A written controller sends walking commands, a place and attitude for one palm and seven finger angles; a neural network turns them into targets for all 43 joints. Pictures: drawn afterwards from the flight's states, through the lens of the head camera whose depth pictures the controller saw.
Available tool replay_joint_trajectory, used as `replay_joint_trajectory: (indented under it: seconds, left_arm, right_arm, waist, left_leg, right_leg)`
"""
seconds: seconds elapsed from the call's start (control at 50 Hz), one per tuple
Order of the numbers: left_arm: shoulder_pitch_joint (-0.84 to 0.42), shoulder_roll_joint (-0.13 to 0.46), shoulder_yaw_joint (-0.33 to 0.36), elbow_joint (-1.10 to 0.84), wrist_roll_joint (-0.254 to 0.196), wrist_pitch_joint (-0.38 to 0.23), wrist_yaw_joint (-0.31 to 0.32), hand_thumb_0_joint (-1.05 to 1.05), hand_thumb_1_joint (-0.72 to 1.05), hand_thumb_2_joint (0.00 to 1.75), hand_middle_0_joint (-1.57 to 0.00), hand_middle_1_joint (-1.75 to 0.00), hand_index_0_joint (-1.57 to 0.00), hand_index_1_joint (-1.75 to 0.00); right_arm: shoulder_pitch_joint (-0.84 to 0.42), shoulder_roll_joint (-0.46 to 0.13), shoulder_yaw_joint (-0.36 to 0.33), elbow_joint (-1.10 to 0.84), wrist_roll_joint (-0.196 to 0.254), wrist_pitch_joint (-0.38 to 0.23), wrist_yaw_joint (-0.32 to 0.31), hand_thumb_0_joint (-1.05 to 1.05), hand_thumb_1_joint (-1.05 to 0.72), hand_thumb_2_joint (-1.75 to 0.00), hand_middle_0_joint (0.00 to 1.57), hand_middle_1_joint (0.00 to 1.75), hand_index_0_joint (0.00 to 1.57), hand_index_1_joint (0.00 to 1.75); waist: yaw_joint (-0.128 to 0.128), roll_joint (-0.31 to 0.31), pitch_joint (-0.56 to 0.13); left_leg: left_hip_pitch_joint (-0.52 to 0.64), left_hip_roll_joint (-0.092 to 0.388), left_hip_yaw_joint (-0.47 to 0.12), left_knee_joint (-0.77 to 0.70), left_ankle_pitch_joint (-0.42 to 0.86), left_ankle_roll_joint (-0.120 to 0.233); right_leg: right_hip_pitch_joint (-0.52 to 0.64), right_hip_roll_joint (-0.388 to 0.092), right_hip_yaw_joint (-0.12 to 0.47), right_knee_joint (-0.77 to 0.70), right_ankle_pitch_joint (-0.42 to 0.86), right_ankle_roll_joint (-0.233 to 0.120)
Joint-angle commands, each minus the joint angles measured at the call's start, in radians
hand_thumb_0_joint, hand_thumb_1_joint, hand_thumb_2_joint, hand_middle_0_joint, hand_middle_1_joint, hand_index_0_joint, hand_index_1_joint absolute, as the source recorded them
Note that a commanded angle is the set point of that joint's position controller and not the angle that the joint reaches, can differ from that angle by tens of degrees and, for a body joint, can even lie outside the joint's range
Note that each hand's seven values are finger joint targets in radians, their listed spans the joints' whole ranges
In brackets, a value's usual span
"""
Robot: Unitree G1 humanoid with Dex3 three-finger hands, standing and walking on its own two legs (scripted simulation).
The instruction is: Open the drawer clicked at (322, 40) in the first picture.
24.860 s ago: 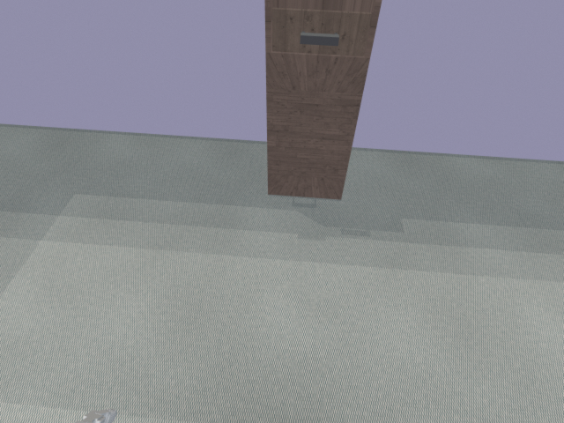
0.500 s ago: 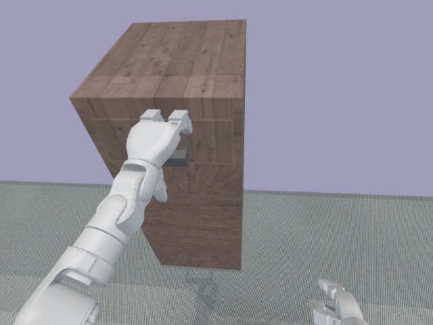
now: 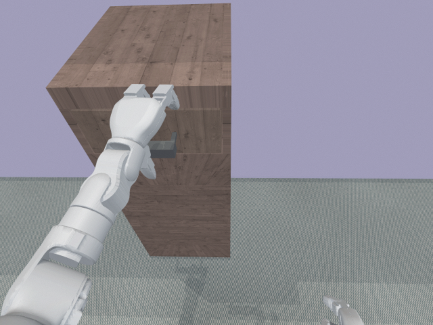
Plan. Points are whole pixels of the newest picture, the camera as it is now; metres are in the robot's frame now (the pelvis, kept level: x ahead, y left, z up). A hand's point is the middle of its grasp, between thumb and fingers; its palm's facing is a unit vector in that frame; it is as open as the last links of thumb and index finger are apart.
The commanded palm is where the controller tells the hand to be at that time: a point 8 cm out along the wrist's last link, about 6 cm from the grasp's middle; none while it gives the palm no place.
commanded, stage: re-aim the fingers above the handle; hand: left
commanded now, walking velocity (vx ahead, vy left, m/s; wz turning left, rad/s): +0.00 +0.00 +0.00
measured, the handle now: (148, 142) +0.49 +0.19 +0.04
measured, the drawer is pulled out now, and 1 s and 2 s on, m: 0.00 0.00 0.00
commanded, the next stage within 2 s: lower the fingers behind the handle in 0.50 s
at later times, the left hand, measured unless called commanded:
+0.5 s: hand (158, 132) +0.43 +0.13 +0.14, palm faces +0.19 -0.13 -0.97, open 13.9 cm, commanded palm +0.39 +0.19 +0.17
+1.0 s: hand (143, 158) +0.41 +0.17 +0.08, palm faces +0.04 -0.09 -1.00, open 13.8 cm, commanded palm +0.39 +0.19 +0.14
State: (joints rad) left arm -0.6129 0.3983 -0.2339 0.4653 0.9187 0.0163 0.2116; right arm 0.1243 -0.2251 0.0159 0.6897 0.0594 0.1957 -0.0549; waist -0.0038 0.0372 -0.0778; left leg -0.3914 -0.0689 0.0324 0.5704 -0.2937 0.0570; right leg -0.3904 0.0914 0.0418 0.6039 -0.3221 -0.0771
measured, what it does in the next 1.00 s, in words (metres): stands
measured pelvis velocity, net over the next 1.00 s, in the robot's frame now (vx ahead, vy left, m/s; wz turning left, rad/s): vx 0.01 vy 0.00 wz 0.03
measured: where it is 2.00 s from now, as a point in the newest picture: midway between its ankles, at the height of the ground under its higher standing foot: outside the picture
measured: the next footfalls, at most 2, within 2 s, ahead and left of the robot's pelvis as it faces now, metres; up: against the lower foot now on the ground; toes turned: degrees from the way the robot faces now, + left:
none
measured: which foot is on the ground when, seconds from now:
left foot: down 0.00-1.00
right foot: down 0.00-1.00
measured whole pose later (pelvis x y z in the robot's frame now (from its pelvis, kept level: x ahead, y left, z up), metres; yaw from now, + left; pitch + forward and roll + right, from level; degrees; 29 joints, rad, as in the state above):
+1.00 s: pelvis +0.01 +0.00 +0.00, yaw +2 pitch +9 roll +1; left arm -0.58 0.33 -0.24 0.57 0.98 0.08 0.17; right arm 0.17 -0.26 -0.03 0.69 0.05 0.20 -0.03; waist 0.01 0.05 -0.11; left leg -0.44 -0.08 0.00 0.59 -0.30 0.06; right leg -0.42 0.08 0.01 0.61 -0.33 -0.07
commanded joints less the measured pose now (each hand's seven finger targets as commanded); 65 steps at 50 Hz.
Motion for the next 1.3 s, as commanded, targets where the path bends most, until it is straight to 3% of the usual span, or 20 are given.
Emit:
replay_joint_trajectory:
  seconds: [0.0,0.02,0.08,0.12,0.16,0.24,0.28,0.34,0.4,0.5,0.6,0.68,0.72,0.76,0.82,0.9,0.98,1.04,1.16,1.28]
  left_arm:
    - [-0.300,0.285,0.207,0.129,0.050,0.222,0.048,0.00,-0.50,0.30,-0.30,-1.20,-0.30,-1.20]
    - [-0.230,0.266,0.197,0.179,0.066,0.274,0.014,0.00,-0.50,0.30,-0.30,-1.20,-0.30,-1.20]
    - [-0.168,0.045,-0.021,0.028,0.009,0.344,-0.155,0.00,-0.50,0.30,-0.30,-1.20,-0.30,-1.20]
    - [-0.184,-0.106,-0.158,-0.176,-0.056,0.300,-0.278,0.00,-0.50,0.30,-0.30,-1.20,-0.30,-1.20]
    - [-0.262,-0.139,-0.215,-0.352,-0.094,0.206,-0.319,0.00,-0.50,0.30,-0.30,-1.20,-0.30,-1.20]
    - [-0.542,0.075,-0.027,-0.719,-0.081,-0.047,-0.199,0.00,-0.50,0.30,-0.30,-1.20,-0.30,-1.20]
    - [-0.514,-0.030,-0.092,-0.545,-0.004,-0.057,-0.109,0.00,-0.50,0.30,-0.30,-1.20,-0.30,-1.20]
    - [-0.491,0.093,0.079,-0.213,0.053,0.035,0.008,0.00,-0.50,0.30,-0.30,-1.20,-0.30,-1.20]
    - [-0.433,0.167,0.158,-0.035,0.016,0.146,0.041,0.00,-0.50,0.30,-0.30,-1.20,-0.30,-1.20]
    - [-0.374,0.216,0.146,0.176,0.097,0.309,0.022,0.00,-0.50,0.30,-0.30,-1.20,-0.30,-1.20]
    - [-0.288,0.008,-0.042,-0.036,0.028,0.309,-0.174,0.00,-0.50,0.30,-0.30,-1.20,-0.30,-1.20]
    - [-0.400,0.079,-0.009,-0.224,-0.008,0.138,-0.263,0.00,-0.50,0.30,-0.30,-1.20,-0.30,-1.20]
    - [-0.461,0.168,0.066,-0.368,0.000,0.010,-0.227,0.00,-0.50,0.30,-0.30,-1.20,-0.30,-1.20]
    - [-0.433,0.151,0.079,-0.373,0.019,-0.069,-0.153,0.00,-0.50,0.30,-0.30,-1.20,-0.30,-1.20]
    - [-0.337,0.033,0.028,-0.241,0.016,-0.054,-0.086,0.00,-0.50,0.30,-0.30,-1.20,-0.30,-1.20]
    - [-0.350,0.091,0.094,-0.047,0.046,0.052,-0.001,0.00,-0.50,0.30,-0.30,-1.20,-0.30,-1.20]
    - [-0.394,0.151,0.128,-0.027,0.095,0.124,0.036,0.00,-0.50,0.30,-0.30,-1.20,-0.30,-1.20]
    - [-0.386,0.166,0.138,-0.060,0.094,0.128,0.027,0.00,-0.50,0.30,-0.30,-1.20,-0.30,-1.20]
    - [-0.319,0.126,0.104,0.005,0.072,0.095,-0.028,0.00,-0.50,0.30,-0.30,-1.20,-0.30,-1.20]
    - [-0.281,0.120,0.104,0.052,0.081,0.058,-0.035,0.00,-0.50,0.30,-0.30,-1.20,-0.30,-1.20]
  right_arm:
    - [-0.078,-0.129,-0.020,-0.123,-0.003,-0.003,0.002,0.00,-0.90,-0.90,0.20,0.30,0.20,0.30]
    - [-0.077,-0.141,-0.026,-0.133,0.000,0.012,0.013,0.00,-0.90,-0.90,0.20,0.30,0.20,0.30]
    - [-0.066,-0.171,-0.045,-0.207,0.027,0.013,0.029,0.00,-0.90,-0.90,0.20,0.30,0.20,0.30]
    - [-0.088,-0.171,-0.060,-0.252,0.023,0.006,0.024,0.00,-0.90,-0.90,0.20,0.30,0.20,0.30]
    - [-0.092,-0.158,-0.056,-0.244,0.014,-0.024,0.013,0.00,-0.90,-0.90,0.20,0.30,0.20,0.30]
    - [-0.028,-0.128,-0.066,-0.180,-0.021,-0.092,-0.018,0.00,-0.90,-0.90,0.20,0.30,0.20,0.30]
    - [0.011,-0.103,-0.065,-0.124,-0.023,-0.098,-0.007,0.00,-0.90,-0.90,0.20,0.30,0.20,0.30]
    - [0.003,-0.119,-0.060,-0.074,-0.009,-0.069,0.023,0.00,-0.90,-0.90,0.20,0.30,0.20,0.30]
    - [-0.059,-0.120,-0.028,-0.100,-0.008,-0.034,0.017,0.00,-0.90,-0.90,0.20,0.30,0.20,0.30]
    - [-0.103,-0.118,-0.001,-0.141,-0.008,0.025,0.004,0.00,-0.90,-0.90,0.20,0.30,0.20,0.30]
    - [-0.068,-0.147,-0.040,-0.232,0.015,0.028,0.014,0.00,-0.90,-0.90,0.20,0.30,0.20,0.30]
    - [-0.051,-0.150,-0.045,-0.223,-0.003,0.004,-0.010,0.00,-0.90,-0.90,0.20,0.30,0.20,0.30]
    - [-0.029,-0.137,-0.054,-0.207,-0.017,-0.019,-0.023,0.00,-0.90,-0.90,0.20,0.30,0.20,0.30]
    - [0.005,-0.115,-0.068,-0.174,-0.022,-0.035,-0.024,0.00,-0.90,-0.90,0.20,0.30,0.20,0.30]
    - [0.034,-0.115,-0.082,-0.139,-0.008,-0.046,0.004,0.00,-0.90,-0.90,0.20,0.30,0.20,0.30]
    - [0.025,-0.140,-0.076,-0.118,-0.005,-0.033,0.023,0.00,-0.90,-0.90,0.20,0.30,0.20,0.30]
    - [-0.001,-0.143,-0.072,-0.134,-0.012,-0.023,0.019,0.00,-0.90,-0.90,0.20,0.30,0.20,0.30]
    - [0.001,-0.141,-0.076,-0.153,-0.015,-0.018,0.013,0.00,-0.90,-0.90,0.20,0.30,0.20,0.30]
    - [0.014,-0.140,-0.072,-0.159,-0.008,-0.017,-0.004,0.00,-0.90,-0.90,0.20,0.30,0.20,0.30]
    - [0.044,-0.140,-0.076,-0.149,-0.013,-0.015,0.000,0.00,-0.90,-0.90,0.20,0.30,0.20,0.30]
  waist:
    - [0.076,-0.037,-0.297]
    - [0.078,-0.055,-0.343]
    - [-0.005,-0.136,-0.348]
    - [-0.057,-0.187,-0.341]
    - [-0.074,-0.129,-0.299]
    - [-0.057,0.123,-0.454]
    - [-0.068,0.096,-0.350]
    - [-0.006,-0.060,-0.229]
    - [0.044,-0.177,-0.255]
    - [0.075,-0.076,-0.312]
    - [-0.018,-0.114,-0.359]
    - [-0.040,-0.110,-0.294]
    - [-0.022,-0.023,-0.346]
    - [-0.017,0.058,-0.363]
    - [-0.021,0.026,-0.277]
    - [-0.001,-0.097,-0.256]
    - [0.019,-0.076,-0.380]
    - [0.015,-0.045,-0.456]
    - [-0.017,-0.091,-0.312]
    - [-0.015,-0.087,-0.298]
  left_leg:
    - [0.026,0.033,-0.003,-0.076,0.258,-0.041]
    - [0.023,0.031,-0.005,-0.080,0.280,-0.043]
    - [0.095,0.038,-0.014,-0.061,0.375,-0.015]
    - [0.164,0.030,-0.036,-0.037,0.414,0.012]
    - [0.222,0.020,-0.064,-0.027,0.413,0.025]
    - [0.432,0.033,-0.122,0.006,0.530,-0.008]
    - [0.411,0.049,-0.136,0.020,0.539,-0.056]
    - [0.235,0.046,-0.108,-0.027,0.344,-0.080]
    - [0.112,0.030,-0.048,-0.053,0.246,-0.049]
    - [0.043,0.036,-0.015,-0.080,0.267,-0.047]
    - [0.166,0.040,-0.029,-0.047,0.410,-0.009]
    - [0.175,0.022,-0.049,-0.034,0.346,0.012]
    - [0.207,0.017,-0.058,-0.023,0.366,0.010]
    - [0.255,0.021,-0.066,-0.005,0.402,-0.002]
    - [0.226,0.035,-0.073,-0.002,0.398,-0.033]
    - [0.104,0.031,-0.052,-0.016,0.270,-0.027]
    - [0.082,0.024,-0.029,-0.007,0.296,-0.016]
    - [0.107,0.023,-0.028,0.005,0.353,-0.009]
    - [0.068,0.019,-0.024,0.000,0.299,0.001]
    - [0.054,0.018,-0.025,0.014,0.294,-0.002]
  right_leg:
    - [0.211,-0.068,0.045,-0.105,0.297,0.031]
    - [0.255,-0.068,0.048,-0.106,0.326,0.031]
    - [0.260,-0.072,0.022,-0.100,0.501,0.047]
    - [0.216,-0.074,0.007,-0.106,0.556,0.060]
    - [0.137,-0.076,0.006,-0.103,0.496,0.058]
    - [0.031,-0.057,0.002,-0.067,0.366,0.029]
    - [-0.093,-0.042,-0.031,-0.063,0.278,0.021]
    - [-0.073,-0.032,-0.051,-0.065,0.188,0.005]
    - [0.066,-0.052,-0.028,-0.078,0.190,0.019]
    - [0.206,-0.074,0.017,-0.091,0.286,0.027]
    - [0.208,-0.065,0.001,-0.098,0.468,0.038]
    - [0.159,-0.070,0.019,-0.109,0.448,0.039]
    - [0.164,-0.067,0.034,-0.097,0.432,0.029]
    - [0.109,-0.054,0.030,-0.082,0.398,0.018]
    - [0.005,-0.046,-0.008,-0.080,0.308,0.015]
    - [0.022,-0.050,-0.009,-0.079,0.247,0.021]
    - [0.125,-0.062,0.021,-0.064,0.329,0.024]
    - [0.183,-0.062,0.029,-0.050,0.424,0.025]
    - [0.126,-0.061,0.033,-0.077,0.418,0.039]
    - [0.100,-0.062,0.035,-0.069,0.411,0.036]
